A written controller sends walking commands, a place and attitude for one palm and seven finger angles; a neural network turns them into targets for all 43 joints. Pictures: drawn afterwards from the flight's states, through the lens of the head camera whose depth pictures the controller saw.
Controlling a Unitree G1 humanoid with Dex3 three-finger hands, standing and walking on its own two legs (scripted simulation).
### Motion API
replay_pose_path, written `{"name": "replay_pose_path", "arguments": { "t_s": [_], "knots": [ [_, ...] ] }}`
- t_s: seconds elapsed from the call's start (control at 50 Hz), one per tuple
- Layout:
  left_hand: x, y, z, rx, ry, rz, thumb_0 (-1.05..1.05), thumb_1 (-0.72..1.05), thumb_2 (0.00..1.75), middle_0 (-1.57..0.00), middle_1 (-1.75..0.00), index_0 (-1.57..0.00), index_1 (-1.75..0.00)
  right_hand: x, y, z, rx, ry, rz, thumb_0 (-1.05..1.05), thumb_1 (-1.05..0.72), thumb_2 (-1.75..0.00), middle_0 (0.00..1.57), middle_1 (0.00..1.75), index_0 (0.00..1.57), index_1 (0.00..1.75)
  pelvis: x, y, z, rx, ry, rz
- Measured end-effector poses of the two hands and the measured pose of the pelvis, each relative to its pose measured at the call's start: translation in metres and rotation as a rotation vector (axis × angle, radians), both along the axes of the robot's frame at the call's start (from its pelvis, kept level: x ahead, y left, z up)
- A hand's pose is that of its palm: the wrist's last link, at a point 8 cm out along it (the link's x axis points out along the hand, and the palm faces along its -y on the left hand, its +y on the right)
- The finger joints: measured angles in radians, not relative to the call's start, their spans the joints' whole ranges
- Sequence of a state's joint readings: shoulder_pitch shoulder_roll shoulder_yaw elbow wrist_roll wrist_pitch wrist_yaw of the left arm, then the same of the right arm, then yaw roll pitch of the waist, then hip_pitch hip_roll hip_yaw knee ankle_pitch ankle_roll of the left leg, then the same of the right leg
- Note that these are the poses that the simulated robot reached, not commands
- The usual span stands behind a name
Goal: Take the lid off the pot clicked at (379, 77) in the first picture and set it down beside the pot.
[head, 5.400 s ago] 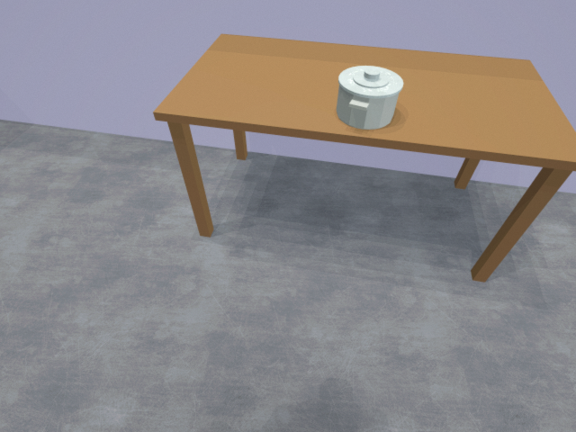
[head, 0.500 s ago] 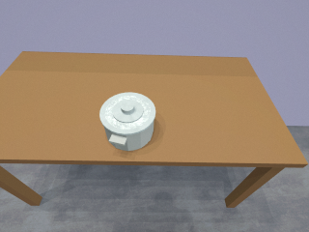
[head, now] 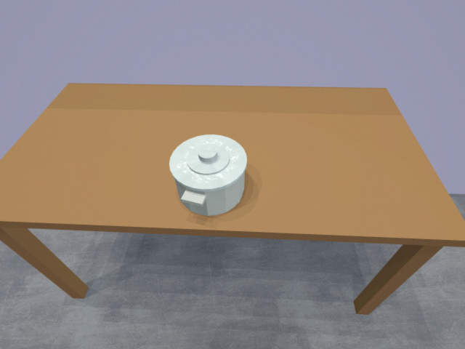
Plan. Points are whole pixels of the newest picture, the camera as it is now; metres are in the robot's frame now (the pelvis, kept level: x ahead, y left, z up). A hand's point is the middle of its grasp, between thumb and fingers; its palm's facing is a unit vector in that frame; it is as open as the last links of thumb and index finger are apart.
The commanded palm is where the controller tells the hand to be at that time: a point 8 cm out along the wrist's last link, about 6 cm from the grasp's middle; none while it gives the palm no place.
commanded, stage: come to a stop and stand still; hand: left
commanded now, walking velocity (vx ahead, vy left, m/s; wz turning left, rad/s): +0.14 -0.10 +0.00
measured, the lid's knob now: (207, 153) +0.54 +0.12 +0.01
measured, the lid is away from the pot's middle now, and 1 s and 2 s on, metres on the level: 0.00 0.00 0.00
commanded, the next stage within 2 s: look again from close up in 0.76 s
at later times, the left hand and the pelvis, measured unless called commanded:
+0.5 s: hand out of the picture +0.01 +0.18 -0.18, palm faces +0.02 -0.98 -0.22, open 7.3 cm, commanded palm none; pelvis +0.02 +0.01 -0.01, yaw +0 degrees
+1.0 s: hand out of the picture -0.02 +0.17 -0.18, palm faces +0.05 -0.98 -0.19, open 7.3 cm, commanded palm none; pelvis +0.00 +0.01 -0.01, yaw +1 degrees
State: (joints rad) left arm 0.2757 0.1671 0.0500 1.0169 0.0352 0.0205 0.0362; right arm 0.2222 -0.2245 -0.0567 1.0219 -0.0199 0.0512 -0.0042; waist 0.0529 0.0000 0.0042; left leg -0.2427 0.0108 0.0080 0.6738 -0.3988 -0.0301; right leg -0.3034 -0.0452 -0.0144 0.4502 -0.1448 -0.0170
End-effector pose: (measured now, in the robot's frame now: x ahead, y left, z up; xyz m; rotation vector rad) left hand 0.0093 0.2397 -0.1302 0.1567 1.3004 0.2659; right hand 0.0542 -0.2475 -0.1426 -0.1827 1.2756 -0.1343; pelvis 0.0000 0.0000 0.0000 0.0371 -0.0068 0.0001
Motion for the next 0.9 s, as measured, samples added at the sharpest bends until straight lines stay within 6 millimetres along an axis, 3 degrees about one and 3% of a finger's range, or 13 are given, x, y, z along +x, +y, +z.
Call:
{"name": "replay_pose_path", "arguments": {
  "t_s": [0.1,0.26,0.34,0.46,0.54,0.66,0.78,0.9],
  "knots": [
    [-0.029,0.022,-0.021,-0.043,0.062,0.012,0.0,0.91,0.9,-0.2,-0.3,-0.2,-0.3,-0.025,0.031,0.004,-0.023,-0.024,-0.008,0.0,-0.91,-0.9,0.19,0.3,0.2,0.3,-0.009,0.021,-0.006,-0.03,-0.003,-0.001],
    [-0.042,0.026,-0.019,-0.086,0.107,0.009,0.01,0.91,0.9,-0.2,-0.3,-0.19,-0.3,-0.084,0.076,0.007,0.035,0.124,-0.052,0.0,-0.9,-0.9,0.19,0.3,0.2,0.3,-0.003,0.03,0.003,-0.029,0.016,0.01],
    [-0.037,0.017,-0.018,-0.091,0.153,-0.018,0.01,0.91,0.9,-0.2,-0.3,-0.19,-0.3,-0.103,0.083,0.003,0.057,0.184,-0.095,0.0,-0.9,-0.9,0.2,0.3,0.21,0.3,0.002,0.028,0.002,-0.019,0.027,-0.002],
    [-0.005,-0.005,-0.019,-0.072,0.123,-0.052,0.01,0.91,0.9,-0.2,-0.3,-0.19,-0.3,-0.119,0.075,-0.011,0.091,0.274,-0.138,0.0,-0.9,-0.9,0.2,0.3,0.21,0.3,0.012,0.014,-0.007,-0.012,0.031,-0.005],
    [0.006,-0.014,-0.015,-0.05,0.107,-0.062,0.02,0.94,0.9,-0.2,-0.3,-0.2,-0.3,-0.112,0.064,-0.015,0.095,0.288,-0.146,0.0,-0.9,-0.9,0.2,0.3,0.2,0.3,0.021,0.007,-0.006,-0.038,0.026,0.002],
    [0.011,-0.021,-0.016,-0.053,0.094,-0.048,0.02,0.95,0.9,-0.2,-0.3,-0.2,-0.3,-0.081,0.049,-0.013,0.067,0.221,-0.118,0.0,-0.91,-0.9,0.19,0.3,0.2,0.3,0.027,0.0,-0.003,-0.038,0.012,0.003],
    [0.002,-0.026,-0.015,-0.062,0.097,-0.035,0.02,0.95,0.9,-0.2,-0.3,-0.2,-0.3,-0.051,0.041,-0.012,0.052,0.146,-0.078,0.0,-0.91,-0.9,0.19,0.3,0.2,0.3,0.022,-0.003,-0.001,-0.038,-0.001,0.002],
    [-0.015,-0.03,-0.015,-0.068,0.099,-0.026,0.01,0.93,0.9,-0.2,-0.3,-0.2,-0.3,-0.045,0.03,-0.011,0.033,0.123,-0.048,0.01,-0.92,-0.9,0.19,0.3,0.2,0.3,0.012,-0.002,-0.002,-0.046,-0.001,0.005]
  ]
}}
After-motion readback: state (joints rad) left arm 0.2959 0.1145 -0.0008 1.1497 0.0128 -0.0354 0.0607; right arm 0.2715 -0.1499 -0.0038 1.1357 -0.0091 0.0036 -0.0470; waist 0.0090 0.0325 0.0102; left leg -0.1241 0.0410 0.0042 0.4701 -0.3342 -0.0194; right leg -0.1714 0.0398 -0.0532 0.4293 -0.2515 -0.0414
